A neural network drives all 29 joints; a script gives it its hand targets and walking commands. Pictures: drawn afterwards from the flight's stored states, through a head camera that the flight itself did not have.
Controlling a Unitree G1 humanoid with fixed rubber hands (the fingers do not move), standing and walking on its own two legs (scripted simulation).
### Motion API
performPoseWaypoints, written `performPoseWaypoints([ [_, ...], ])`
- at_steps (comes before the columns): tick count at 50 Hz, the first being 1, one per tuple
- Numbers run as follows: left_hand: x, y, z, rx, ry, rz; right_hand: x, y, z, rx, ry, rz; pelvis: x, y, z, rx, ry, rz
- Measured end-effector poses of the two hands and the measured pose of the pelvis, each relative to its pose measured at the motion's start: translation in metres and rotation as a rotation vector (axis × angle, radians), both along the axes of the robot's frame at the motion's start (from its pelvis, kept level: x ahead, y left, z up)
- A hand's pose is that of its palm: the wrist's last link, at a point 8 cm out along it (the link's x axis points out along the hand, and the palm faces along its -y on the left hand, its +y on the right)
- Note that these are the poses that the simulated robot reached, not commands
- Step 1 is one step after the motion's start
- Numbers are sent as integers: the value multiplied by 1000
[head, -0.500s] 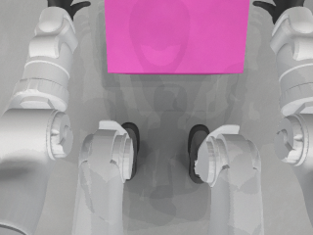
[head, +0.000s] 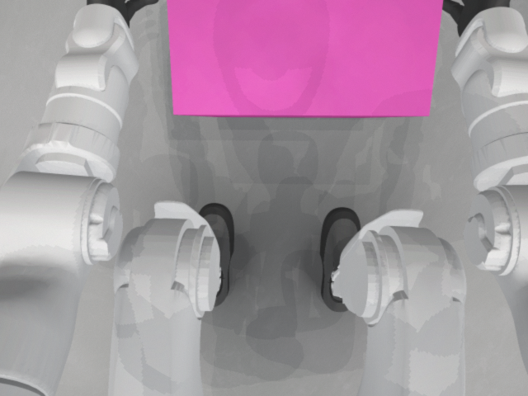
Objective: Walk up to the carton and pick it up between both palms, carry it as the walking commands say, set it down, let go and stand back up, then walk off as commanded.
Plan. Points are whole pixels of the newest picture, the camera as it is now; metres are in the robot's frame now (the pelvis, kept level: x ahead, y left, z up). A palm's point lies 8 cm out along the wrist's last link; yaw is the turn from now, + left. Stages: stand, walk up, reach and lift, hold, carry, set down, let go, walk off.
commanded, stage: reach and lift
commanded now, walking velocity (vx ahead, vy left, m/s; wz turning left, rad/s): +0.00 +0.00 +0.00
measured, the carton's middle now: (295, 19) +0.55 -0.01 -0.24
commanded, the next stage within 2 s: none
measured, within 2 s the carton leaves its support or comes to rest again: leaves its support in 1.04 s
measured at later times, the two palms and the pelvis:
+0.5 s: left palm (140, 2) +0.54 +0.16 -0.17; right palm (457, 6) +0.54 -0.19 -0.17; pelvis +0.00 +0.00 +0.01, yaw +0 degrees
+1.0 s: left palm out of the picture +0.54 +0.17 -0.16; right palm out of the picture +0.55 -0.18 -0.16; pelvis +0.00 +0.00 +0.00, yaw -1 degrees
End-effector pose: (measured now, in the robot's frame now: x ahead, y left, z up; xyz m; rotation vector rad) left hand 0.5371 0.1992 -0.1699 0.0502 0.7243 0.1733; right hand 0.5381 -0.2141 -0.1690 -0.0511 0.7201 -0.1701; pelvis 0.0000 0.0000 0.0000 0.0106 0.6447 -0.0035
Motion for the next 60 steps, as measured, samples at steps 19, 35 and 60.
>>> performPoseWaypoints([
  [19,4,-27,1,-24,0,-34,5,25,1,22,1,34,-3,-1,5,2,0,-4],
  [35,5,-35,1,-15,-2,-42,4,28,1,6,5,55,-3,-3,11,5,12,-10],
  [60,3,-29,8,-27,33,-25,6,34,8,23,41,52,0,-1,-1,-3,-10,-5],
])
